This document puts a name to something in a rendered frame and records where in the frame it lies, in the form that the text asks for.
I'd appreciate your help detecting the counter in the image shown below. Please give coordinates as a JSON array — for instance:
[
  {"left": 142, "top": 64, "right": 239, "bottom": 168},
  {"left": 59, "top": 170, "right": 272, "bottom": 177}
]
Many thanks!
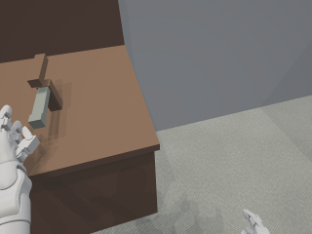
[{"left": 0, "top": 0, "right": 160, "bottom": 234}]

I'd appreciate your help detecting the robot left hand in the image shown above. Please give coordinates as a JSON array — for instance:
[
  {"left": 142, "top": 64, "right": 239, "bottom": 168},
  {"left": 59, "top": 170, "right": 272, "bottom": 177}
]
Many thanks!
[{"left": 0, "top": 104, "right": 40, "bottom": 165}]

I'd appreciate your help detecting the robot right hand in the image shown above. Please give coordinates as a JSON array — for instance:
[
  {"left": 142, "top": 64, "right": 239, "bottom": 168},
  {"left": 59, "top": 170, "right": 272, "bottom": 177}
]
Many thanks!
[{"left": 241, "top": 209, "right": 270, "bottom": 234}]

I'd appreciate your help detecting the robot left forearm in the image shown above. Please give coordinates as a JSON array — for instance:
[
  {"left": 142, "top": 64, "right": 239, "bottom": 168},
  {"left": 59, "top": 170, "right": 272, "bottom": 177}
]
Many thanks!
[{"left": 0, "top": 161, "right": 32, "bottom": 234}]

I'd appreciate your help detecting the tap lever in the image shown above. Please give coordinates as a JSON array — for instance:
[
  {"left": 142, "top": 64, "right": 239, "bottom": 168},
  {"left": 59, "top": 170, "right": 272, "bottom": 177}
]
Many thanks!
[{"left": 28, "top": 87, "right": 51, "bottom": 130}]

